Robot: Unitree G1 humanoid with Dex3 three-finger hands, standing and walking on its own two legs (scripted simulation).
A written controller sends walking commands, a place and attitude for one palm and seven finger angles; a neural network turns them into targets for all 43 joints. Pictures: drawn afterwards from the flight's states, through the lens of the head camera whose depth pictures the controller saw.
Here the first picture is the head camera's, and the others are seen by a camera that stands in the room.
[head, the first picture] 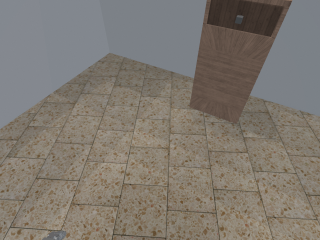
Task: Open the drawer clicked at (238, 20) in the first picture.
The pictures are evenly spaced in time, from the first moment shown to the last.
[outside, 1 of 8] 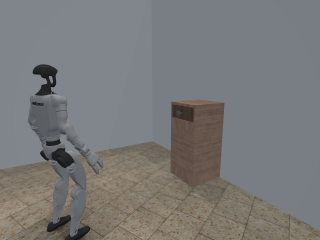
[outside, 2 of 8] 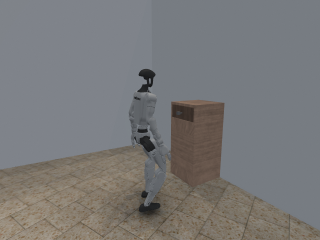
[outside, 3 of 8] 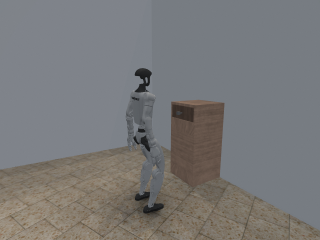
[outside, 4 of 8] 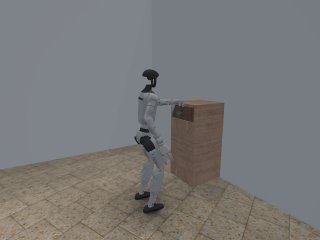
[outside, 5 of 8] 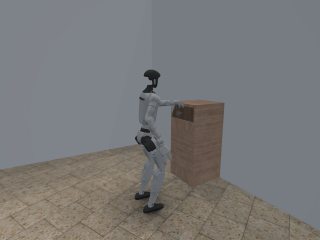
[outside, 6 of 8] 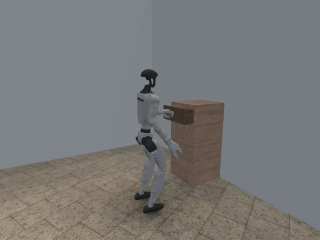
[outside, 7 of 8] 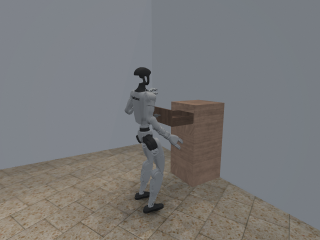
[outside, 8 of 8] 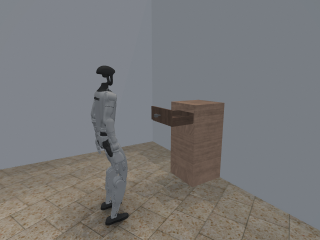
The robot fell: no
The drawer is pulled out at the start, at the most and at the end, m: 0.00 0.30 0.30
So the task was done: yes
